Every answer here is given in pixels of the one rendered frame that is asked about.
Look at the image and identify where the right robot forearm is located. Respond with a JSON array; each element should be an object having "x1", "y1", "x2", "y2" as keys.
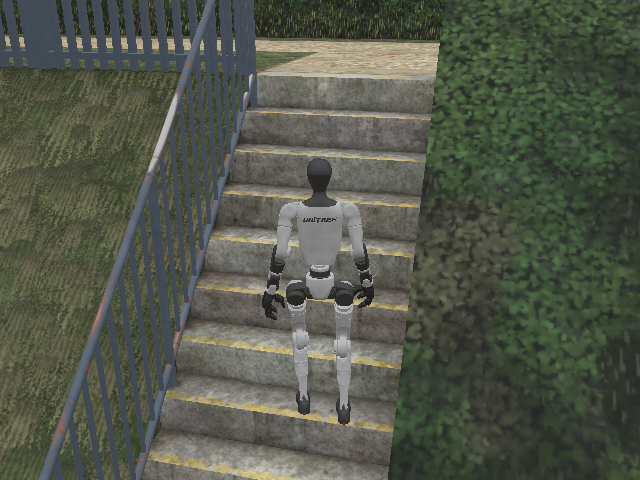
[{"x1": 354, "y1": 243, "x2": 373, "y2": 288}]

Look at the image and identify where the robot right hand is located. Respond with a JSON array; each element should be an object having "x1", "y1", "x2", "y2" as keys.
[{"x1": 353, "y1": 284, "x2": 374, "y2": 308}]

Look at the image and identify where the robot right upper arm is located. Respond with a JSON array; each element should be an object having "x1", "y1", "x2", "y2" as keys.
[{"x1": 340, "y1": 201, "x2": 365, "y2": 258}]

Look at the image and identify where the robot left thigh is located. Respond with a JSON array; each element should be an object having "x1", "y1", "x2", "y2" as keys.
[{"x1": 286, "y1": 280, "x2": 309, "y2": 350}]

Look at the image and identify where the robot left hand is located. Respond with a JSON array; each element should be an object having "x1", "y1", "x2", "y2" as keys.
[{"x1": 262, "y1": 291, "x2": 285, "y2": 320}]

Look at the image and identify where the left robot forearm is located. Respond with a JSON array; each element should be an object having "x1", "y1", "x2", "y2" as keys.
[{"x1": 265, "y1": 244, "x2": 285, "y2": 295}]

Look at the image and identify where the right robot shin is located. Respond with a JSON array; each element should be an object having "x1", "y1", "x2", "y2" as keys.
[{"x1": 336, "y1": 340, "x2": 351, "y2": 410}]

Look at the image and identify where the robot left upper arm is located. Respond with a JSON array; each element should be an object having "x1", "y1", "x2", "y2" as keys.
[{"x1": 275, "y1": 202, "x2": 299, "y2": 259}]

